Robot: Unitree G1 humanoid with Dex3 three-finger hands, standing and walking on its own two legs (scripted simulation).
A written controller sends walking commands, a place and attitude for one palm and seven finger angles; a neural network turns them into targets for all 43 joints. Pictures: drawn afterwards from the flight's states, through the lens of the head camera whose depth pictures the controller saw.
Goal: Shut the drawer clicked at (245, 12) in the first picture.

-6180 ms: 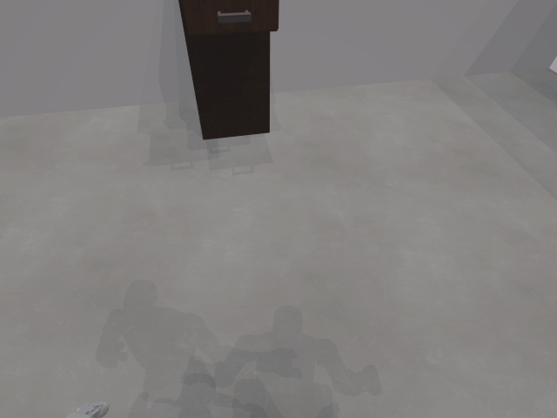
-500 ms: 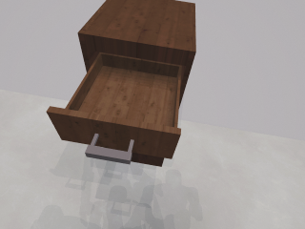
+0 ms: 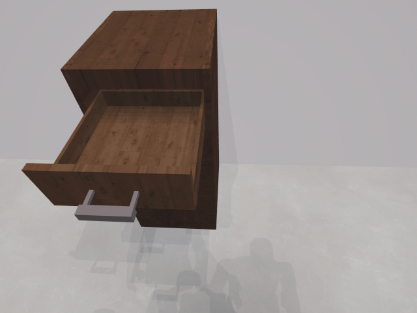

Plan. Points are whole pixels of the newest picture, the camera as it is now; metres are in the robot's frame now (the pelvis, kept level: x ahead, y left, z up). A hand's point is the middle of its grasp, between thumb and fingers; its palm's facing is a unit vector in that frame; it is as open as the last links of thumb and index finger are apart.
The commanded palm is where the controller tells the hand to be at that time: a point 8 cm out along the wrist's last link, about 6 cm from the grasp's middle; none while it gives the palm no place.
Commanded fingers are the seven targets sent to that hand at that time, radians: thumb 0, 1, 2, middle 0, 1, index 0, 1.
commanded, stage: come to a stop and stand still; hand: left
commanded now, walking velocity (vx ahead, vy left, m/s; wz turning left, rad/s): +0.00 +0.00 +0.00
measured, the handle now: (109, 204) +0.33 +0.24 +0.01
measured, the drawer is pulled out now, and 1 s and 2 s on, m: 0.30 0.30 0.30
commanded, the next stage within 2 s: look again from close up in 0.24 s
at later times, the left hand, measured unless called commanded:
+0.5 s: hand out of the picture -0.02 +0.16 -0.18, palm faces +0.05 -0.98 -0.19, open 7.4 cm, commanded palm none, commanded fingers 0.00 0.90 0.90 -0.20 -0.30 -0.20 -0.30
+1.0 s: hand out of the picture -0.01 +0.19 -0.18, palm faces +0.05 -0.98 -0.19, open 7.4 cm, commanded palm none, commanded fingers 0.00 0.90 0.90 -0.20 -0.30 -0.20 -0.30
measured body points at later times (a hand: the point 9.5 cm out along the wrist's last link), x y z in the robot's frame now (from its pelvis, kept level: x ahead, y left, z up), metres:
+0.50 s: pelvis -0.01 +0.00 -0.01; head +0.00 -0.01 +0.44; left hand -0.02 +0.21 -0.16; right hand +0.00 -0.22 -0.17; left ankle -0.02 +0.13 -0.74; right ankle -0.01 -0.10 -0.74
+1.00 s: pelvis -0.01 +0.02 +0.00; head +0.00 +0.02 +0.45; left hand -0.01 +0.24 -0.16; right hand -0.01 -0.20 -0.16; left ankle -0.02 +0.13 -0.74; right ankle -0.01 -0.10 -0.74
